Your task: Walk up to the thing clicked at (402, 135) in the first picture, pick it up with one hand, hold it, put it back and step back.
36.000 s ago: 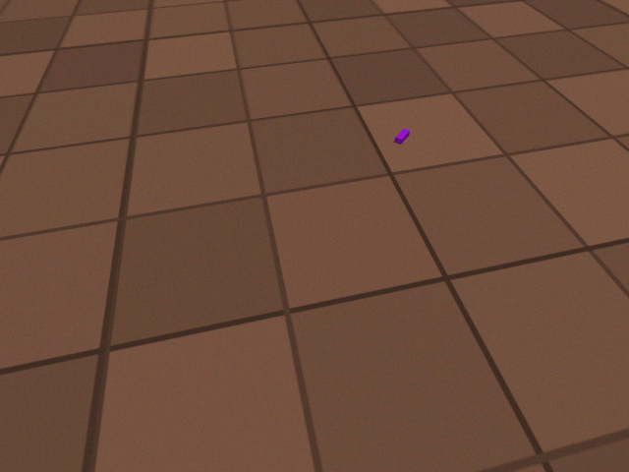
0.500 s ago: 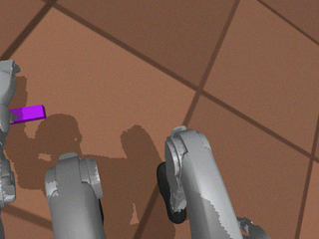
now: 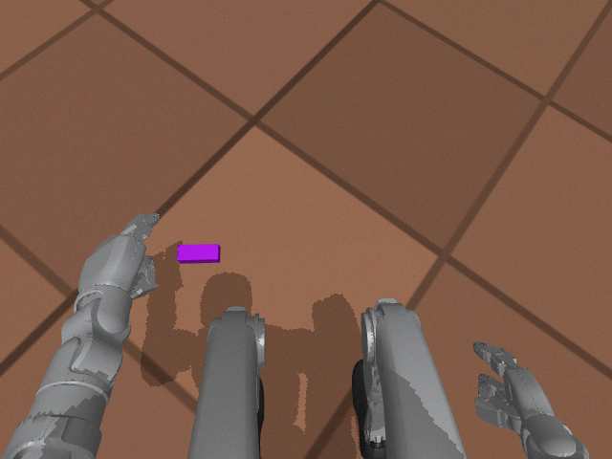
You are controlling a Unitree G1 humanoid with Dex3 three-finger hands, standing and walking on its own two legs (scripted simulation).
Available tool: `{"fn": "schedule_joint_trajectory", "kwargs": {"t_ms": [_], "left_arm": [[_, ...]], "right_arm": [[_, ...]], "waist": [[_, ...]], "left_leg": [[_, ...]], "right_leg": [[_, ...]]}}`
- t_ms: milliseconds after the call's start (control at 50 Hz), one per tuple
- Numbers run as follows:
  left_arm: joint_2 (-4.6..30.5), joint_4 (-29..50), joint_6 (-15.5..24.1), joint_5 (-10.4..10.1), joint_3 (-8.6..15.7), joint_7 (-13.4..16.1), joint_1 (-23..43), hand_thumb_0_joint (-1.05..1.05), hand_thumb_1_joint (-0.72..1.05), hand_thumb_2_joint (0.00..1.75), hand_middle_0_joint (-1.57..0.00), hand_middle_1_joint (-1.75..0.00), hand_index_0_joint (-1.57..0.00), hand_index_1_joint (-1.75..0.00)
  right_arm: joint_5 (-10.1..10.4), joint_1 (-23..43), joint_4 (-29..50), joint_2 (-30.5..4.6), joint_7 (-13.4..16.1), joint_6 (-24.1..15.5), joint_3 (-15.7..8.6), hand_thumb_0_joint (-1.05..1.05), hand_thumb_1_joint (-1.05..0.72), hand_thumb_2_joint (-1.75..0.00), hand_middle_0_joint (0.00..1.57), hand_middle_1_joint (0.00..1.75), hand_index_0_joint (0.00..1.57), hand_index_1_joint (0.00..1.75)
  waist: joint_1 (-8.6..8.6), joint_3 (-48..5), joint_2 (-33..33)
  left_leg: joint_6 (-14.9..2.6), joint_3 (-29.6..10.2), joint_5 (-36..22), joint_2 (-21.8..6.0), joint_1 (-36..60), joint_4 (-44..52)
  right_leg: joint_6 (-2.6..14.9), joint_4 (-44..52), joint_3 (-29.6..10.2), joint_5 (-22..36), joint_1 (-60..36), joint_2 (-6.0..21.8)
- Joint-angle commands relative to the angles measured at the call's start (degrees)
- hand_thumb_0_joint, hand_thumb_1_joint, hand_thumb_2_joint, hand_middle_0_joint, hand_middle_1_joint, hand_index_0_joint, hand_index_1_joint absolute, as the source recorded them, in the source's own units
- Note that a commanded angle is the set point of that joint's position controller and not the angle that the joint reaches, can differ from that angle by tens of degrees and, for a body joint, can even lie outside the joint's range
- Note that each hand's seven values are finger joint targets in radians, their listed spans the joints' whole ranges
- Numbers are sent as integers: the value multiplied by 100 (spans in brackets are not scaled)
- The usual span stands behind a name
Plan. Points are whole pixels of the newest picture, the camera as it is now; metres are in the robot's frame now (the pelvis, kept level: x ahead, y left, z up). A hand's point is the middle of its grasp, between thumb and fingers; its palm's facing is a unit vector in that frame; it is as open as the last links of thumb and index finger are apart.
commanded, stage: home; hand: left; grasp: from above
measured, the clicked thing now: (199, 253) +0.48 +0.25 -0.46
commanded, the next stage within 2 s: none
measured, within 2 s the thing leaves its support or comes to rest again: neither
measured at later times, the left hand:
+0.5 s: hand (103, 337) +0.25 +0.19 +0.10, palm faces +0.05 -0.96 -0.29, open 7.4 cm
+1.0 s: hand (18, 382) +0.23 +0.19 +0.19, palm faces +0.12 -0.97 -0.20, open 7.4 cm
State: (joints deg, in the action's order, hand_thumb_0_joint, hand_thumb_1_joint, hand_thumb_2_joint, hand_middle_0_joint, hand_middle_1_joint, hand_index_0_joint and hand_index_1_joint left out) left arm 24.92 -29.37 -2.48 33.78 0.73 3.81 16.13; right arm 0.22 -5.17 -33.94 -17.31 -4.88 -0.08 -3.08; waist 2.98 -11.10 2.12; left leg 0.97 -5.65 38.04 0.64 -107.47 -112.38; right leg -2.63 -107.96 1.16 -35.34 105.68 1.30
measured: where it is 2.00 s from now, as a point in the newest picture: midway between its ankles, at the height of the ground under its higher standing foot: (310, 437)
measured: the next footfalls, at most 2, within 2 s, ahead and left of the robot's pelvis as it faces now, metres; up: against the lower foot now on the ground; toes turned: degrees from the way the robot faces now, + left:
none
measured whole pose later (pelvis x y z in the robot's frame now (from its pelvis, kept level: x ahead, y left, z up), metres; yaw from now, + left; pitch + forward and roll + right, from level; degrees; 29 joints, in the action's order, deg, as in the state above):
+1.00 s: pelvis +0.08 +0.00 +0.24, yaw +4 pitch +10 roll -3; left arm 12.5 7.2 -27.0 -3.1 1.8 0.9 -28.8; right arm 0.5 -15.3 -29.6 -12.5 10.3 -14.0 1.7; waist 1.9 -9.7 2.7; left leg 1.0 -4.4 28.5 -1.3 -39.7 -58.1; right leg -1.6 -53.9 2.6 -26.1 37.9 1.1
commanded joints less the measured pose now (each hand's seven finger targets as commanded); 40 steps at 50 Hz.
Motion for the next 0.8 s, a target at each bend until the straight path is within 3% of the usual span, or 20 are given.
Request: {"fn": "schedule_joint_trajectory", "kwargs": {"t_ms": [0,80,120,200,220,280,440,560,680,780], "left_arm": [[717,1774,-112,-633,402,195,587,0,90,90,-20,-30,-20,-30],[413,2274,-567,-1365,247,91,-234,0,90,90,-20,-30,-20,-30],[420,2585,-752,-1697,348,81,-602,0,90,90,-20,-30,-20,-30],[206,3101,-1056,-2357,300,115,-1208,0,90,90,-20,-30,-20,-30],[251,3237,-1113,-2528,432,146,-1342,0,90,90,-20,-30,-20,-30],[49,3350,-1298,-2824,420,213,-1856,0,90,90,-20,-30,-20,-30],[-452,3821,-1778,-3481,572,218,-3030,0,90,90,-20,-30,-20,-30],[-640,4437,-2079,-3782,564,113,-3884,0,90,90,-20,-30,-20,-30],[-714,4810,-2205,-3745,471,-43,-4469,0,90,90,-20,-30,-20,-30],[-711,4855,-2209,-3718,464,-180,-4480,0,90,90,-20,-30,-20,-30]], "right_arm": [[96,-293,617,-805,271,-297,-265,0,-90,-90,20,30,20,30],[150,-62,767,-707,507,-437,-177,0,-90,-90,20,30,20,30],[175,-21,880,-665,615,-506,-131,0,-90,-90,20,30,20,30],[211,-30,998,-483,798,-662,-1,0,-90,-90,20,30,20,30],[208,-78,1022,-428,835,-699,11,0,-90,-90,20,30,20,30],[222,-222,1065,-314,959,-811,98,0,-90,-90,20,30,20,30],[212,-641,1111,-187,1357,-1086,260,0,-90,-90,20,30,20,30],[180,-856,1275,-123,1562,-1285,299,0,-90,-90,20,30,20,30],[115,-936,1341,-124,1636,-1457,250,0,-90,-90,20,30,20,30],[65,-864,1338,-178,1616,-1570,193,0,-90,-90,20,30,20,30]], "waist": [[126,-2975,806],[192,-2606,529],[168,-2557,478],[230,-2180,384],[196,-2201,413],[223,-1942,240],[94,-1447,189],[-23,-954,179],[-9,-560,126],[-8,-234,67]], "left_leg": [[-162,54,-102,-52,3015,2383],[-189,56,155,-59,3394,2903],[-197,55,215,-56,3650,3153],[-212,120,66,-47,4109,3608],[-220,172,-92,-51,4270,3676],[-230,175,-398,-45,4600,4029],[-147,103,-1425,-96,5899,5130],[-138,269,-1897,-64,6657,5809],[-142,292,-2314,-53,7053,6170],[-142,309,-2175,-64,7169,6398]], "right_leg": [[414,1669,258,414,-2106,-115],[373,2322,193,174,-2620,-121],[360,2613,162,100,-2922,-127],[351,3238,74,143,-3579,-130],[352,3398,52,256,-3820,-138],[347,3860,20,503,-4407,-145],[320,4885,99,1355,-5779,-174],[279,5717,181,1769,-6631,-211],[279,6076,279,2050,-6972,-264],[269,6226,355,1849,-6993,-286]]}}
